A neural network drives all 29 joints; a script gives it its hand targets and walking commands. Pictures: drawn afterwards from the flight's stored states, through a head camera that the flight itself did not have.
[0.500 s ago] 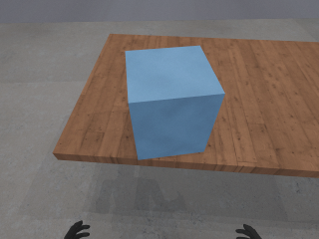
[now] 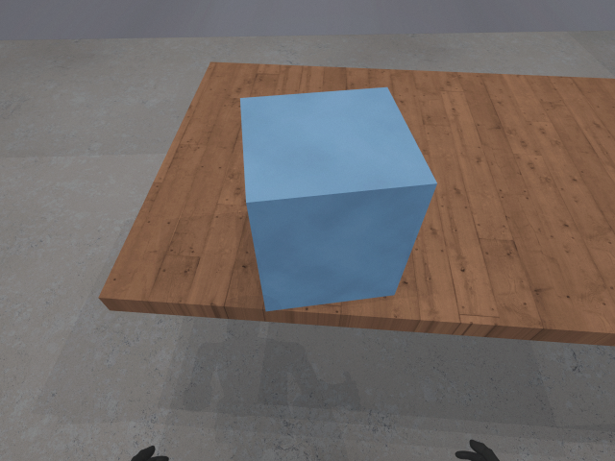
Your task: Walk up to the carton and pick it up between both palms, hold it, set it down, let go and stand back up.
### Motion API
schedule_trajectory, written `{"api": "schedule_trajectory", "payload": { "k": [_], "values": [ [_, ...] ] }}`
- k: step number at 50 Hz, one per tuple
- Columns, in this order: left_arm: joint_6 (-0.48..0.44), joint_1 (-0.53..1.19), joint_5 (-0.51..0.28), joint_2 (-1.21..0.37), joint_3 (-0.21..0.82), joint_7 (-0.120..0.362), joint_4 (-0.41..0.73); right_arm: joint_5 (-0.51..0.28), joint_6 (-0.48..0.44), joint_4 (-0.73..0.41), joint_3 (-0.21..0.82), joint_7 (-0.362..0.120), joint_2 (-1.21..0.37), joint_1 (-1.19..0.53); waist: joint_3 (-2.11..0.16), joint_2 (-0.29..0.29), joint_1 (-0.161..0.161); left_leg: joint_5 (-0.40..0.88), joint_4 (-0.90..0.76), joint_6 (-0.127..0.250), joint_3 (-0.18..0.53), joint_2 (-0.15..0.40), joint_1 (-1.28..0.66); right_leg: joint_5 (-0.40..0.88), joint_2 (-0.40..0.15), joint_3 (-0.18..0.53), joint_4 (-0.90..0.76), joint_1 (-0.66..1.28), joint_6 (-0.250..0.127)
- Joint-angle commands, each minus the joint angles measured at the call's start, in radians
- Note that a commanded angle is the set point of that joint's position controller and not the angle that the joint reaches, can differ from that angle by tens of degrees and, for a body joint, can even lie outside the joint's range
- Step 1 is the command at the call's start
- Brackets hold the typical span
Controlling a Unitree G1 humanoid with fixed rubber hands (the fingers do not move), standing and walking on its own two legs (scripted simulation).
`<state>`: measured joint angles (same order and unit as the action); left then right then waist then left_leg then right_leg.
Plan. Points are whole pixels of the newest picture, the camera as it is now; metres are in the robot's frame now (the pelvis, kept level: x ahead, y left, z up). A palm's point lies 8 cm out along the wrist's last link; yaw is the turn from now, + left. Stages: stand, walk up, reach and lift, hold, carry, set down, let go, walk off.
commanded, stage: stand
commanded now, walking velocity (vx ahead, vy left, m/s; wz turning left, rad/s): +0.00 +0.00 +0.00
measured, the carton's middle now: (323, 204) +0.46 -0.02 +0.06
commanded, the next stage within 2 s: walk up in 1.16 s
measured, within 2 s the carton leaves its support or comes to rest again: neither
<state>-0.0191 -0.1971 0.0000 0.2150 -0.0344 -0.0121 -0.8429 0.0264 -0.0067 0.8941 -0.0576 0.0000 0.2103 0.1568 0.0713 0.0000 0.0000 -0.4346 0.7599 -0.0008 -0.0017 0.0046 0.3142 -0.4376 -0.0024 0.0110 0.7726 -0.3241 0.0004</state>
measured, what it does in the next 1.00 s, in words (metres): stands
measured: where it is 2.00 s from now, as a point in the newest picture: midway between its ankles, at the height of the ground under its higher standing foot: outside the picture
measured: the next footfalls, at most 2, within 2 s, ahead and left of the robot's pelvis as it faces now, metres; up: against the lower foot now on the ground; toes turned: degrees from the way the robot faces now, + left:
right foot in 2.00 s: +0.10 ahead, -0.07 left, +0.00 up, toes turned -3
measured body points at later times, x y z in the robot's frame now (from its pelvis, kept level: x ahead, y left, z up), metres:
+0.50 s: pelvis -0.01 +0.00 +0.00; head +0.01 +0.00 +0.45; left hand +0.07 +0.25 -0.14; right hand +0.07 -0.25 -0.14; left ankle -0.02 +0.12 -0.71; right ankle -0.02 -0.12 -0.71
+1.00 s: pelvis -0.03 +0.00 +0.01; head -0.01 +0.00 +0.46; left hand +0.04 +0.25 -0.14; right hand +0.04 -0.25 -0.14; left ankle -0.02 +0.12 -0.71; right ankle -0.02 -0.12 -0.71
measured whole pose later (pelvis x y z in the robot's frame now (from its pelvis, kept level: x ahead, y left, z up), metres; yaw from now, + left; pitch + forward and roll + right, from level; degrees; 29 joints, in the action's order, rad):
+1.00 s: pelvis -0.03 +0.00 +0.01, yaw +0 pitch -2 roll +0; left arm -0.02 -0.20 0.00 0.21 -0.03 -0.01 -0.99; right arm 0.02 -0.01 1.05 -0.06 0.00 0.21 0.14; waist 0.07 0.00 0.00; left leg -0.35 0.70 0.00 0.00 0.00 0.31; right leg -0.36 0.00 0.01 0.71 -0.32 0.00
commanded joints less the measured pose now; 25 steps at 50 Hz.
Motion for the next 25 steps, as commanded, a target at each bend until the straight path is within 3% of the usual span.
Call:
{"api": "schedule_trajectory", "payload": {
  "k": [1, 25],
  "values": [
    [-0.038, 0.054, 0.024, 0.269, -0.066, -0.028, 0.04, -0.007, -0.037, -0.044, -0.056, 0.027, 0.272, -0.032, -0.129, 0.001, -0.009, 0.426, -0.126, 0.088, 0.091, 0.09, -0.07, 0.437, -0.088, 0.091, -0.141, 0.047, -0.089],
    [-0.033, 0.062, 0.023, 0.266, -0.058, -0.029, -0.051, -0.01, -0.037, 0.059, -0.05, 0.027, 0.275, -0.043, -0.09, 0.006, -0.009, 0.352, -0.184, 0.082, 0.115, 0.097, -0.057, 0.365, -0.092, 0.111, -0.191, 0.04, -0.091]
  ]
}}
